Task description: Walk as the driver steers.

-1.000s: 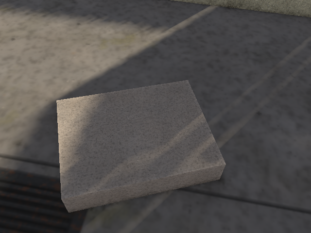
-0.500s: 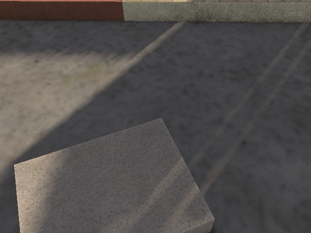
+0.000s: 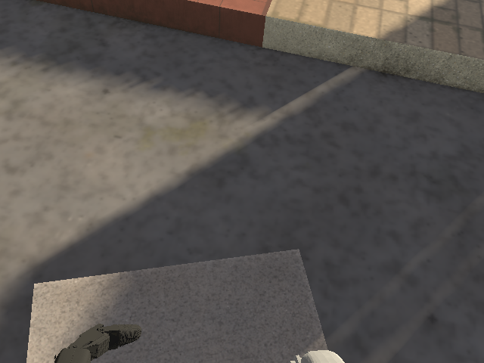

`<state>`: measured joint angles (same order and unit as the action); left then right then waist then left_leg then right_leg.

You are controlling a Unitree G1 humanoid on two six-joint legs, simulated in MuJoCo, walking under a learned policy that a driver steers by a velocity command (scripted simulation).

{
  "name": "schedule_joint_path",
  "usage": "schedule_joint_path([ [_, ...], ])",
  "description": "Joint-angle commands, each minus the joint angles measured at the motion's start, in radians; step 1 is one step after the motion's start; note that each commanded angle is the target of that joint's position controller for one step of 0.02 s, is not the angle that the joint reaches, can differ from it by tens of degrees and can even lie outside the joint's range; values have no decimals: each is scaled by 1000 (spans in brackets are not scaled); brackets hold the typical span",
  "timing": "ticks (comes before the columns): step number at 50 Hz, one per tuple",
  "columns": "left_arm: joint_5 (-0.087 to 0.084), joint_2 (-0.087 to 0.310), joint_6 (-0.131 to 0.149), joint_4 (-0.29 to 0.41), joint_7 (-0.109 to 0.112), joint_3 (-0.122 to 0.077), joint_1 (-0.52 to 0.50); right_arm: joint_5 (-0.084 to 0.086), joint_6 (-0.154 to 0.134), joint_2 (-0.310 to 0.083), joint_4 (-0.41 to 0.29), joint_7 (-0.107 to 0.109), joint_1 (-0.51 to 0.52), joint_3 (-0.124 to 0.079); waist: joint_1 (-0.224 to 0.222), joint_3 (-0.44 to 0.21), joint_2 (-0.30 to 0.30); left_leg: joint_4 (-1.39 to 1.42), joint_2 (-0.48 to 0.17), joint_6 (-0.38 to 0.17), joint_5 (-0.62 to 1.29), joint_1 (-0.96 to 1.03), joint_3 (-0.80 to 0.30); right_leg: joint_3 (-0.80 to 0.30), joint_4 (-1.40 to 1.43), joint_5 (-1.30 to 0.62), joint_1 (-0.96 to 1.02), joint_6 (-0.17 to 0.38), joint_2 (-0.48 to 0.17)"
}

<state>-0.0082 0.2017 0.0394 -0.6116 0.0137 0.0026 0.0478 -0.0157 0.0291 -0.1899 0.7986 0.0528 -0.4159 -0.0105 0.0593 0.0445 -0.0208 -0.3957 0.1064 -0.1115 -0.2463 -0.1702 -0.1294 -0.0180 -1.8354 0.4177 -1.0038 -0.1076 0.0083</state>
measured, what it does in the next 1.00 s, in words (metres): climbs, turning left: right foot 0.14 m higher, then left foot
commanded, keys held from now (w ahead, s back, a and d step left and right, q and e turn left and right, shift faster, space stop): q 0.44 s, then no key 0.56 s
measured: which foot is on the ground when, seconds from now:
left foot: down 0.00-0.18, up 0.20-0.64, down 0.66-1.00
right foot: up 0.00-0.16, down 0.18-0.66, up 0.68-0.92, down 0.94-1.00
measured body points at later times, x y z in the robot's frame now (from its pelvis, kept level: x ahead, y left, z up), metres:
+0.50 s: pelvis +0.13 -0.02 +0.12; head +0.17 -0.02 +0.56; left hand +0.19 +0.26 +0.02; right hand +0.39 -0.22 +0.03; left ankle +0.09 +0.11 -0.46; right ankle +0.22 -0.12 -0.60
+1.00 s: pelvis +0.20 +0.04 +0.13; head +0.20 +0.03 +0.57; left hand +0.24 +0.30 +0.02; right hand +0.44 -0.10 +0.05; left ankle +0.17 +0.14 -0.60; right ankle +0.23 -0.02 -0.60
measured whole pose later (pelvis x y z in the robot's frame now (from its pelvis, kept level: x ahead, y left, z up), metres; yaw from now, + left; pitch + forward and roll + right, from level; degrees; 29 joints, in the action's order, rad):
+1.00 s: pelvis +0.20 +0.04 +0.13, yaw +21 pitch +0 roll +1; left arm 0.01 0.17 0.11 -0.76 0.01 0.00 0.24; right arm 0.00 -0.07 -0.18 0.54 0.02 -0.21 0.02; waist 0.01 -0.03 0.01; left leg -0.58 0.04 -0.03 -0.28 -0.30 0.02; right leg 0.13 -0.59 0.30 -0.30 0.06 0.00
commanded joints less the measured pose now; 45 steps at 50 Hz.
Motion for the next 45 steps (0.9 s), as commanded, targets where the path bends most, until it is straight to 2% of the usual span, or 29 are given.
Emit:
schedule_joint_path([
  [1,-8,-3,5,150,7,26,-99,12,28,-148,-59,43,-105,-36,4,-78,64,-19,-291,-124,721,265,-279,38,-174,51,-313,-15,18],
  [3,-2,-37,16,240,-3,49,-210,29,62,-129,-61,58,-125,-29,5,-82,76,-35,-236,-78,659,234,-277,62,72,-3,-291,-18,13],
  [5,8,-13,27,269,-17,47,-214,14,84,-140,-82,75,-81,-35,-21,-153,116,-10,-213,-40,717,172,-255,66,351,-162,-90,-8,9],
  [6,7,-59,19,315,-14,69,-266,43,100,-182,-101,84,-19,-51,-49,-153,194,160,-240,-48,773,32,-245,141,664,6,153,25,30],
  [7,-4,-7,15,320,-6,31,-249,51,98,-211,-89,80,-38,-66,-78,-174,270,157,-204,-28,934,11,-252,182,779,64,373,58,84],
  [8,-6,78,21,264,-5,-12,-89,30,64,-242,-90,51,-39,-67,-132,-254,357,79,-229,-54,1483,100,-233,224,698,37,501,112,134],
  [9,-2,189,35,212,-6,-49,146,41,25,-288,-118,33,104,-85,-261,-337,343,-125,-213,-33,1749,142,-178,63,834,-132,650,191,61],
  [10,63,290,41,161,-1,-77,314,49,-8,-228,-181,13,135,-85,-268,-561,-49,-506,-68,29,1302,-116,-155,-424,1032,-422,1032,353,-175],
  [11,102,300,19,149,13,-68,325,7,-24,-144,-165,-29,66,-65,-218,-679,-544,-1042,203,117,-249,-301,-159,-1046,1434,-678,1130,547,-452],
  [12,67,167,12,189,38,-39,189,-5,-29,-190,-122,-73,-1,-87,-154,-538,-321,-1378,166,152,-315,-409,-249,-1068,1427,-504,947,542,-450],
  [13,17,82,1,171,51,-18,87,20,-7,-150,-170,-69,118,-69,-105,-278,-191,-1477,123,182,-326,-519,-115,-807,1393,-401,741,471,-402],
  [14,-8,13,-7,131,59,-3,34,19,22,-106,-208,-50,152,-46,-44,-67,-68,-1460,57,160,-308,-584,-27,-545,1376,-269,579,380,-327],
  [15,-2,-12,-6,104,61,-4,19,24,46,-125,-202,-34,125,-44,-2,-11,41,-1420,-11,139,-232,-542,-5,-356,1366,-134,489,306,-269],
  [16,4,-12,2,90,54,-7,-5,37,60,-117,-198,-31,68,-39,44,-1,31,-1425,-30,129,-188,-480,29,-235,1366,-82,426,271,-213],
  [18,2,2,16,65,55,-10,-7,42,63,-123,-209,-19,60,-35,43,7,-2,-1416,-17,125,-53,-468,38,-88,1400,-160,421,280,-186],
  [23,11,66,-15,30,95,-34,117,28,57,-142,-320,1,215,-35,-31,-58,-79,-1144,-65,205,72,-599,20,-30,1417,-244,673,332,-252],
  [25,8,96,-30,45,113,-41,138,30,60,-157,-346,-7,232,-35,-46,-95,-132,-1153,-92,238,28,-643,-4,-110,1436,-218,745,374,-328],
  [28,-8,164,-75,33,114,-68,128,26,44,-49,-379,-30,280,28,-64,-130,-159,-567,-143,189,-212,-463,101,-23,1453,-166,758,317,-279],
  [30,-21,183,-85,3,94,-78,165,38,36,-84,-320,-49,265,10,-109,-145,-123,-369,-105,149,-165,-323,227,-15,1459,-61,741,316,-292],
  [31,-22,195,-71,6,77,-77,140,36,32,-105,-293,-59,192,-4,-76,-169,-150,-292,-123,112,-58,-174,207,-47,1470,-64,694,320,-342],
  [32,10,142,13,7,80,-69,122,4,-43,-82,-272,-46,55,-12,-12,-175,-46,-178,-87,124,-47,35,227,104,1283,143,544,229,-196],
  [33,19,43,35,-38,78,-50,127,7,-73,-106,-234,-35,14,-16,-8,-166,115,-76,-154,178,-145,103,116,233,1024,219,458,178,-82],
  [34,-4,0,24,28,77,-46,88,25,-81,-239,-331,-33,154,-25,-89,-138,250,75,-462,203,-310,11,-351,204,796,380,278,163,0],
  [35,2,103,12,50,47,-77,102,26,-87,-262,-368,-58,229,-32,-75,-127,327,169,-434,68,-329,-180,-467,135,752,248,334,136,-49],
  [36,-11,128,10,17,38,-92,134,13,-86,-225,-373,-66,255,-18,-110,-110,297,179,-375,22,-501,-220,-389,123,701,175,382,109,-61],
  [38,-25,105,19,-17,44,-92,102,6,-97,-162,-362,-77,266,-6,-108,-75,225,129,-324,-35,-339,-179,-247,118,654,129,373,72,-71],
  [41,18,51,44,-26,42,-65,111,0,-91,-56,-340,-58,207,32,-101,-107,170,74,-272,-74,-65,-82,-97,134,871,89,434,65,-49],
  [43,25,26,59,-25,27,-43,99,-9,-96,-68,-346,-40,205,26,-75,-116,197,35,-255,-62,62,-96,-27,154,1036,27,567,74,-19],
  [45,23,20,64,-77,6,-38,225,-1,-97,-92,-363,-24,255,14,-113,-116,157,-38,-224,-27,153,-164,21,162,1303,-175,763,98,13],
])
